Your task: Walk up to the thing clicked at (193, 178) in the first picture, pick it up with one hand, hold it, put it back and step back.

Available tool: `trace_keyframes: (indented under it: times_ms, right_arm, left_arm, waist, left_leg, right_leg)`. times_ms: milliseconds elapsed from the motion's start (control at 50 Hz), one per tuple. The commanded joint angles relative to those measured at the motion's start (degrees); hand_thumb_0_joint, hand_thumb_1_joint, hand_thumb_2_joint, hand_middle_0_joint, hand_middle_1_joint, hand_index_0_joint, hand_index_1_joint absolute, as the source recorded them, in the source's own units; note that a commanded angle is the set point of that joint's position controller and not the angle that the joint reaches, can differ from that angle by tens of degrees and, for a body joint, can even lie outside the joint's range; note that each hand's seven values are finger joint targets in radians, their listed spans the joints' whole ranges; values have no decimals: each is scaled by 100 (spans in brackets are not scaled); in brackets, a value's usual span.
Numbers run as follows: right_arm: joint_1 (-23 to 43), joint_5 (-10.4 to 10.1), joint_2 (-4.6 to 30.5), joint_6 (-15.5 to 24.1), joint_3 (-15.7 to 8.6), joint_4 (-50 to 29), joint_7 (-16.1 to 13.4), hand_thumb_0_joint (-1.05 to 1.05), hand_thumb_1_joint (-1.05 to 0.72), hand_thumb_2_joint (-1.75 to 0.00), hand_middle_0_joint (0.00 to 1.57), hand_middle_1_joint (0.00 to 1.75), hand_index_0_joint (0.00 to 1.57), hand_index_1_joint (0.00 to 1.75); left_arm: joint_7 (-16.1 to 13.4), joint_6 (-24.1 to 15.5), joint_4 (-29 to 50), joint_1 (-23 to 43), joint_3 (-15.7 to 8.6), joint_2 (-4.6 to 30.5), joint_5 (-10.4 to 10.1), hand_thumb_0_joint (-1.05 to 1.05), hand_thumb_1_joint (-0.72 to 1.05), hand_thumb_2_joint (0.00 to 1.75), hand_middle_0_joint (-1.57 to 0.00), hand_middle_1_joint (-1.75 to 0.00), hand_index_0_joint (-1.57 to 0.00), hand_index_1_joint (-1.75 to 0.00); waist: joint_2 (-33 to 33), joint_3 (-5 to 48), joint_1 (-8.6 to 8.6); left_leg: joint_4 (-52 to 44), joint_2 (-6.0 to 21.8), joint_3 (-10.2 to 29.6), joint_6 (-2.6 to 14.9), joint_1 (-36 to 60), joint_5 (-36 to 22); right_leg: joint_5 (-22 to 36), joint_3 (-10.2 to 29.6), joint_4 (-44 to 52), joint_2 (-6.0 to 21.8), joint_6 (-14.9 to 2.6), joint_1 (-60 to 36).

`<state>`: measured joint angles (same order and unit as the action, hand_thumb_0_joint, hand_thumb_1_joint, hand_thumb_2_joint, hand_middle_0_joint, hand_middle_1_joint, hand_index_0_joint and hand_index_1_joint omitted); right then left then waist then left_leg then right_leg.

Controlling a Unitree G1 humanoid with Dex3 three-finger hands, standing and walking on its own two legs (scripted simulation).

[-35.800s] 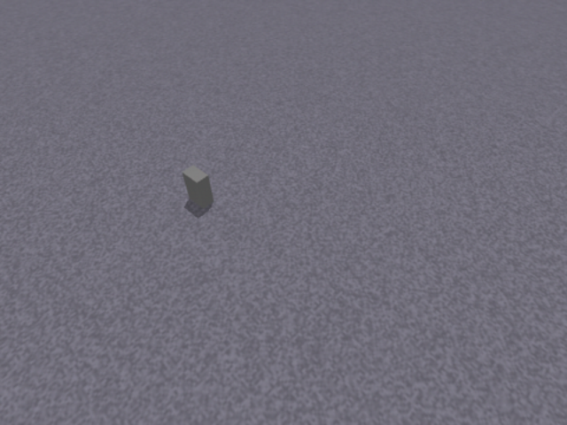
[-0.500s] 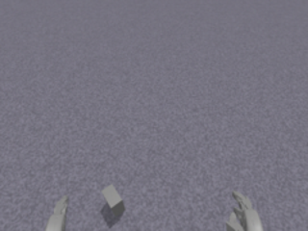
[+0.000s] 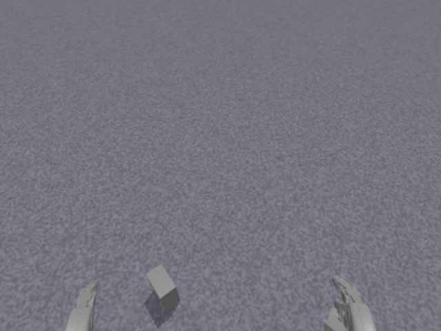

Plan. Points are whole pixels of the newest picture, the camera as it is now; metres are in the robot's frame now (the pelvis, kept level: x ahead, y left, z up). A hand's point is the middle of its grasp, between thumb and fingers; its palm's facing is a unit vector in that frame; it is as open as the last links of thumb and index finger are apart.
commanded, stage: home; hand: left
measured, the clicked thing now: (163, 288) +0.42 +0.21 -0.64
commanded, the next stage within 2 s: stand in 0.12 s
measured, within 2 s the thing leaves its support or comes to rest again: neither
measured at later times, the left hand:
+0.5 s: hand out of the picture +0.17 +0.19 -0.06, palm faces +0.10 -0.95 -0.28, open 13.6 cm
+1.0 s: hand out of the picture +0.05 +0.25 -0.11, palm faces +0.01 -0.94 -0.35, open 7.4 cm
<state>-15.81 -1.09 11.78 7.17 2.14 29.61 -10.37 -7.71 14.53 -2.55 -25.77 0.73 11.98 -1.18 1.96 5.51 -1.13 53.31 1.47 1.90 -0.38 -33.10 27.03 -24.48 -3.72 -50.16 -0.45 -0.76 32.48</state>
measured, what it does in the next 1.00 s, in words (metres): stands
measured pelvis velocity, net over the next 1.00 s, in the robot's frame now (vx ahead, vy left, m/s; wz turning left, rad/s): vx -0.01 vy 0.01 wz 0.01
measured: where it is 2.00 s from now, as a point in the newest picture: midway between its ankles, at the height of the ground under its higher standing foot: outside the picture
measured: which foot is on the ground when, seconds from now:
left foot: down 0.00-1.00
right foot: down 0.00-1.00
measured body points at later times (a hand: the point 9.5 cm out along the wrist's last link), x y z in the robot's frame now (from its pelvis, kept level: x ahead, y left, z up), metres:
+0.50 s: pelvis +0.00 +0.00 +0.00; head +0.02 +0.01 +0.45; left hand +0.16 +0.24 -0.04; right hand +0.16 -0.23 -0.07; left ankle +0.00 +0.12 -0.69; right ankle +0.01 -0.11 -0.69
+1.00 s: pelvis -0.01 +0.01 +0.05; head -0.01 +0.01 +0.50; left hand +0.05 +0.30 -0.08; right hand +0.07 -0.28 -0.09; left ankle +0.00 +0.12 -0.69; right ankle +0.01 -0.11 -0.69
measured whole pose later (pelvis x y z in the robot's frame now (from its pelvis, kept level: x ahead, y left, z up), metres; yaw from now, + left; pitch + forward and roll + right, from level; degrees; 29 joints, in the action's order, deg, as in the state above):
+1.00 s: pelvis -0.01 +0.01 +0.05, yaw +1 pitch -3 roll +0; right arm -10.8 2.0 17.7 0.0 -1.4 59.1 -0.5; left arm -1.7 -0.5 -58.6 -11.9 -0.6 18.2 1.6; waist 0.4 -3.0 0.9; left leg 27.5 -1.0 0.7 0.7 -10.0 14.4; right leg -13.6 -2.6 -27.4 1.7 0.4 10.6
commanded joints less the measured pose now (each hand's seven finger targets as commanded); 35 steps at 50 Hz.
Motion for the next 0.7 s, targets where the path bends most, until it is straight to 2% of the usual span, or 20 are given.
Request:
trace_keyframes:
  times_ms: [0, 40, 80, 200, 240, 260, 340, 360, 400, 440, 460, 480, 500, 520, 560, 580, 600, 620, 640, 680]
  right_arm:
    - [382, 35, 639, 327, -269, -904, -81, 0, -90, -90, 20, 30, 20, 30]
    - [405, 39, 629, 334, -265, -922, -72, 0, -90, -90, 20, 30, 20, 30]
    - [373, 36, 652, 330, -287, -923, -89, 0, -90, -90, 20, 30, 20, 30]
    - [383, 37, 647, 335, -269, -923, -73, 0, -90, -90, 20, 30, 20, 30]
    - [326, 37, 633, 336, -275, -881, -87, 0, -90, -90, 20, 30, 20, 30]
    - [342, 44, 627, 341, -270, -887, -86, 0, -90, -90, 20, 30, 20, 30]
    - [352, 44, 649, 343, -288, -890, -65, 0, -90, -90, 20, 30, 20, 30]
    - [367, 42, 670, 341, -286, -907, -56, 0, -90, -90, 20, 30, 20, 30]
    - [349, 40, 654, 339, -281, -891, -60, 0, -90, -90, 20, 30, 20, 30]
    - [363, 41, 644, 344, -284, -924, -58, 0, -90, -90, 20, 30, 20, 30]
    - [385, 45, 651, 343, -282, -918, -55, 0, -90, -90, 20, 30, 20, 30]
    - [758, 720, 1427, -46, -532, 338, 286, 0, -90, -90, 20, 30, 20, 30]
    - [596, 737, 1388, -215, -600, 604, 464, 0, -90, -90, 20, 30, 20, 30]
    - [568, 711, 1410, -291, -626, 600, 555, 0, -90, -90, 20, 30, 20, 30]
    - [525, 517, 1359, -307, -626, 772, 722, 0, -90, -90, 20, 30, 20, 30]
    - [521, 440, 1354, -322, -629, 856, 795, 0, -90, -90, 20, 30, 20, 30]
    - [617, 416, 1359, -322, -645, 940, 837, 0, -90, -90, 20, 30, 20, 30]
    - [680, 393, 1312, -353, -661, 1045, 873, 0, -90, -90, 20, 30, 20, 30]
    - [679, 428, 1317, -371, -648, 1173, 882, 0, -90, -90, 20, 30, 20, 30]
    - [795, 425, 1373, -410, -649, 1392, 920, 0, -90, -90, 20, 30, 20, 30]
  left_arm:
    - [-21, -255, 777, -37, -248, 458, 72, 0, -57, 4, -5, -5, -5, -5]
    - [-39, -301, 1204, 272, -339, 595, 63, 0, -53, 7, -5, -6, -5, -6]
    - [-21, -287, 1037, 96, -291, 549, 86, 0, -56, 5, -5, -6, -5, -6]
    - [-29, -292, 1070, 168, -324, 587, 69, 0, -57, 5, -5, -6, -5, -5]
    - [-41, -318, 1295, 312, -367, 667, 75, 0, -41, 21, -20, -22, -20, -21]
    - [-25, -299, 1012, 69, -256, 499, 81, 0, -33, 29, -20, -30, -20, -29]
    - [-29, -314, 1201, 192, -328, 579, 84, 0, -1, 61, -20, -30, -20, -30]
    - [-24, -303, 1084, 149, -269, 533, 74, 0, 7, 69, -20, -30, -20, -30]
    - [-38, -325, 1283, 279, -353, 644, 75, 0, 23, 85, -20, -30, -20, -30]
    - [-21, -298, 972, -18, -270, 480, 68, 0, 39, 90, -20, -30, -20, -30]
    - [-23, -308, 1102, 130, -283, 533, 71, 0, 47, 90, -20, -30, -20, -30]
    - [233, -938, -908, 1172, -558, 1202, 642, 0, 55, 90, -20, -30, -20, -30]
    - [386, -1190, -1369, 963, -604, 1296, 693, 0, 63, 90, -20, -30, -20, -30]
    - [481, -1352, -1561, 943, -562, 1361, 643, 0, 71, 90, -20, -30, -20, -30]
    - [579, -1543, -2076, 1066, -507, 1420, 506, 0, 87, 90, -20, -30, -20, -30]
    - [609, -1565, -2316, 1210, -504, 1389, 453, 0, 90, 90, -20, -30, -20, -30]
    - [621, -1591, -2547, 1270, -499, 1386, 400, 0, 90, 90, -20, -30, -20, -30]
    - [614, -1612, -2781, 1326, -480, 1422, 398, 0, 90, 90, -20, -30, -20, -30]
    - [614, -1629, -3000, 1481, -471, 1389, 379, 0, 90, 90, -20, -30, -20, -30]
    - [607, -1659, -3408, 1532, -454, 1407, 382, 0, 90, 90, -20, -30, -20, -30]
  waist:
    - [-187, 434, -49]
    - [-3, 535, 18]
    - [-72, 600, -21]
    - [5, 516, 7]
    - [7, 563, -29]
    - [-117, 579, -60]
    - [75, 602, 12]
    - [159, 540, -14]
    - [13, 481, 10]
    - [-60, 558, 0]
    - [28, 547, 0]
    - [-320, -255, 217]
    - [-530, 155, 213]
    - [-384, 115, 156]
    - [-238, 340, 152]
    - [-316, 287, 161]
    - [-286, 257, 209]
    - [-388, 162, 218]
    - [-271, 78, 184]
    - [-36, -129, 241]
  left_leg:
    - [-855, -139, -123, 119, 183, -1186]
    - [-893, -150, -108, 113, 181, -1074]
    - [-855, -147, -137, 118, 251, -1184]
    - [-894, -134, -90, 96, 195, -1243]
    - [-846, -143, -125, 106, 286, -1269]
    - [-836, -133, -115, 113, 283, -1292]
    - [-904, -112, -83, 81, 294, -1317]
    - [-945, -116, -68, 69, 259, -1240]
    - [-935, -116, -64, 92, 214, -1166]
    - [-894, -132, -86, 102, 201, -1233]
    - [-925, -118, -73, 89, 211, -1233]
    - [-1174, 120, 345, 265, 412, -2054]
    - [-1060, 124, 165, 375, 679, -2136]
    - [-1127, 109, 295, 441, 735, -1959]
    - [-1326, 103, 280, 422, 1105, -1989]
    - [-1449, 75, 268, 412, 1154, -1815]
    - [-1559, 91, 334, 400, 1225, -1790]
    - [-1654, 71, 324, 382, 1298, -1606]
    - [-1819, 129, 386, 386, 1331, -1636]
    - [-2174, 190, 502, 367, 1315, -1362]
  right_leg:
    - [1024, 58, 829, -56, 11, -424]
    - [924, 54, 839, -38, -5, -469]
    - [1026, 88, 842, -45, 6, -462]
    - [1040, 36, 773, -66, -13, -469]
    - [1100, 70, 814, -42, 2, -452]
    - [1123, 61, 810, -57, 7, -455]
    - [1092, 30, 730, -73, -31, -459]
    - [1008, 17, 720, -80, -34, -410]
    - [946, 15, 764, -69, -26, -410]
    - [1027, 31, 775, -67, -19, -467]
    - [1014, 19, 742, -73, -30, -438]
    - [1371, 645, 935, 417, -304, -1033]
    - [1610, 814, 995, 535, -426, -1185]
    - [1659, 959, 1104, 554, -471, -1135]
    - [1859, 970, 1124, 607, -419, -1423]
    - [1739, 948, 1253, 610, -370, -1435]
    - [1785, 883, 1330, 592, -314, -1484]
    - [1557, 881, 1480, 634, -309, -1445]
    - [1522, 846, 1488, 609, -259, -1476]
    - [1201, 748, 1721, 568, -216, -1607]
